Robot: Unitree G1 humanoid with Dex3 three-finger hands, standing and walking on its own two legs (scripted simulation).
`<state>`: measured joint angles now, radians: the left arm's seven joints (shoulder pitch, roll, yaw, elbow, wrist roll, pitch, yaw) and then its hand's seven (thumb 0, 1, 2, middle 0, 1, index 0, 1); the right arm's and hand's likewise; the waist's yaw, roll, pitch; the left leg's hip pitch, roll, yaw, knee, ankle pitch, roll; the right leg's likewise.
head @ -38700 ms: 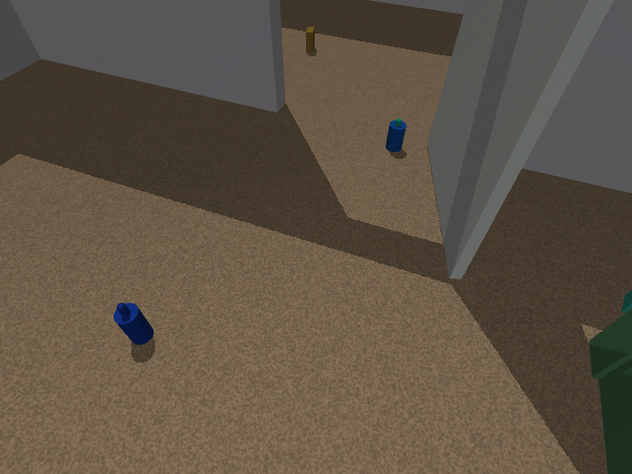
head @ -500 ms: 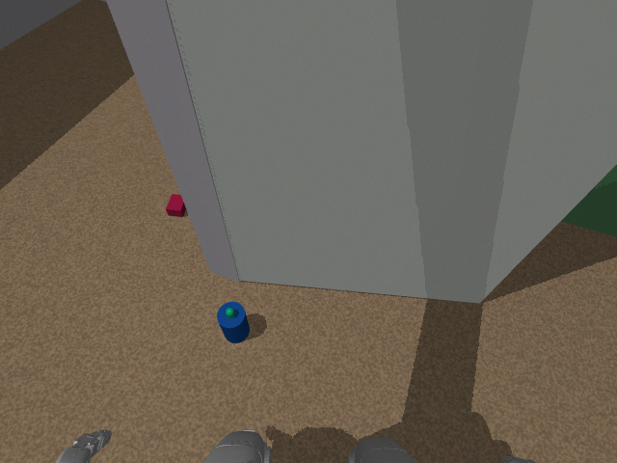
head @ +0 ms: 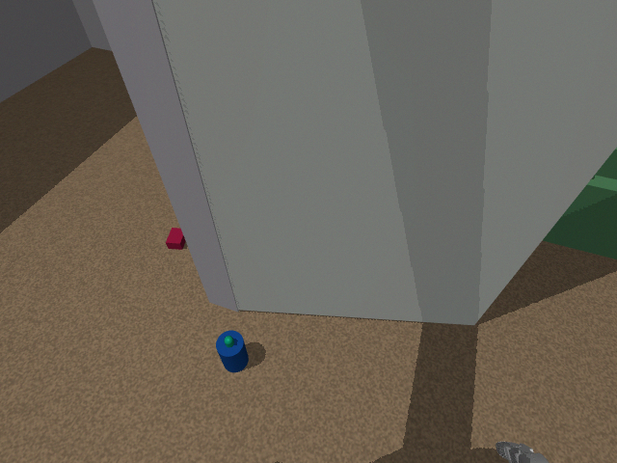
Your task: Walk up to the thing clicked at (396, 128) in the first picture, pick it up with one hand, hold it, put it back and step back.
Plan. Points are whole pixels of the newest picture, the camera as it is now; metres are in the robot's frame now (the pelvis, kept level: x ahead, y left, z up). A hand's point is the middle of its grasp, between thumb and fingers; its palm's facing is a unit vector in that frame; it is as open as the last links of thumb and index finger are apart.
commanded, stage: stand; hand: left
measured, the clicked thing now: (232, 349) +0.52 +0.25 -0.69
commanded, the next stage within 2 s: go down in 1.66 s
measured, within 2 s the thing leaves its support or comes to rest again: neither
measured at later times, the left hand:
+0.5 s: hand out of the picture +0.09 +0.26 -0.16, palm faces -0.05 -0.94 -0.33, open 7.4 cm
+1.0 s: hand out of the picture +0.09 +0.25 -0.15, palm faces -0.03 -0.94 -0.34, open 7.4 cm
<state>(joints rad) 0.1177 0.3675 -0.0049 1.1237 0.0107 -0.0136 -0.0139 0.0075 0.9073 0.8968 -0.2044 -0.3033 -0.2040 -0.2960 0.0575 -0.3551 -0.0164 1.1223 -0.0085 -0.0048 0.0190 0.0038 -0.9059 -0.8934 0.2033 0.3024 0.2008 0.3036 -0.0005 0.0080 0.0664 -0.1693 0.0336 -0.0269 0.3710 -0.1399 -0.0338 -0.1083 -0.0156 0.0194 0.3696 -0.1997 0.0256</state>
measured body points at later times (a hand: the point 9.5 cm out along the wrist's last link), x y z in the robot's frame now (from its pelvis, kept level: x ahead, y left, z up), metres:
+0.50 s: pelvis +0.01 +0.00 +0.00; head +0.02 +0.01 +0.45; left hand +0.09 +0.30 -0.13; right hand +0.08 -0.30 -0.13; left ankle +0.04 +0.14 -0.74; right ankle +0.01 -0.14 -0.74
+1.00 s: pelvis +0.02 +0.00 +0.00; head +0.03 +0.00 +0.45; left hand +0.10 +0.30 -0.13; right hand +0.10 -0.30 -0.13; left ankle +0.04 +0.14 -0.74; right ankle +0.01 -0.14 -0.74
